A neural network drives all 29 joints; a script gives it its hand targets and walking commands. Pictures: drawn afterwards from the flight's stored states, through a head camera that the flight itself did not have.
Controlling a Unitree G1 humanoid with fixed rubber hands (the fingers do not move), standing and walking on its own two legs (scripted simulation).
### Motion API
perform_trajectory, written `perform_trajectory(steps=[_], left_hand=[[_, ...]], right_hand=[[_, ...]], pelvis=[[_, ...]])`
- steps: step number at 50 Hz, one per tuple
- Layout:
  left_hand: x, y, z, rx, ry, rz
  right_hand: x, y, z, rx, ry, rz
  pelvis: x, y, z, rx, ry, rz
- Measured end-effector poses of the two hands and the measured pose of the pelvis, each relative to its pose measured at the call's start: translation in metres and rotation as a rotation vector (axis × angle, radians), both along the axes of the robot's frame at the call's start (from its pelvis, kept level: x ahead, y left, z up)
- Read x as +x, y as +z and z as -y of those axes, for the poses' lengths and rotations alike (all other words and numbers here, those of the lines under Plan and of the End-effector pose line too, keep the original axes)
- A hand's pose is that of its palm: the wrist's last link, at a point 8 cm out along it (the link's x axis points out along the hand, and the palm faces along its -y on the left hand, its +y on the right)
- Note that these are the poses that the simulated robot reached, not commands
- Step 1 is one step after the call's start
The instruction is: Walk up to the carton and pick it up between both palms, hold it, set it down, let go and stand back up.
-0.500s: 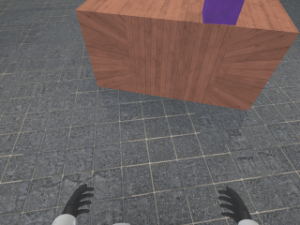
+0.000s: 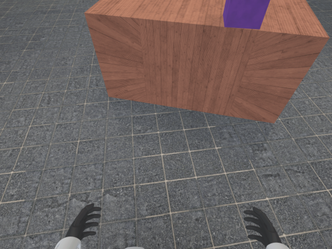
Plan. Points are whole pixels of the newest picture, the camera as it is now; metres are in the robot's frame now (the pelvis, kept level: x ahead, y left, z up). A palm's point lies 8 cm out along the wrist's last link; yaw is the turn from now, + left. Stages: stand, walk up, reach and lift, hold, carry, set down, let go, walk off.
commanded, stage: stand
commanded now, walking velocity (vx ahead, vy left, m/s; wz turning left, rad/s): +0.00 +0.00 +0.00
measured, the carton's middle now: (244, 7) +1.29 -0.39 +0.04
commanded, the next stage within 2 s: walk up in 1.02 s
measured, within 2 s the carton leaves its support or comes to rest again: neither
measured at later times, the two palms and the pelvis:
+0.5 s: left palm (70, 245) +0.13 +0.24 -0.07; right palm out of the picture +0.13 -0.24 -0.07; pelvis -0.02 +0.00 +0.00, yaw +0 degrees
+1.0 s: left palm out of the picture +0.12 +0.25 -0.07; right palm out of the picture +0.13 -0.24 -0.07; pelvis -0.03 +0.00 +0.00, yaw +0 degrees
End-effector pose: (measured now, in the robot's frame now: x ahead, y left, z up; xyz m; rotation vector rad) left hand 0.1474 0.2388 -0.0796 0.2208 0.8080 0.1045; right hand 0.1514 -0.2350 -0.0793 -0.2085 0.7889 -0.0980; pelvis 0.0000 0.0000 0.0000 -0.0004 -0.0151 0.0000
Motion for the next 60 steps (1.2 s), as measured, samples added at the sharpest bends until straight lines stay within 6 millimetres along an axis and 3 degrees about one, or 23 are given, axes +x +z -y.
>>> perform_trajectory(steps=[33, 60], left_hand=[[-0.024, 0.008, -0.004, 0.017, -0.002, 0.039], [-0.027, 0.01, -0.008, 0.029, -0.005, 0.047]], right_hand=[[-0.024, 0.006, 0.004, -0.009, 0.004, 0.044], [-0.026, 0.008, 0.008, -0.019, 0.008, 0.055]], pelvis=[[-0.027, -0.001, 0.0, 0.0, 0.0, 0.039], [-0.03, -0.001, 0.0, 0.0, 0.0, 0.043]])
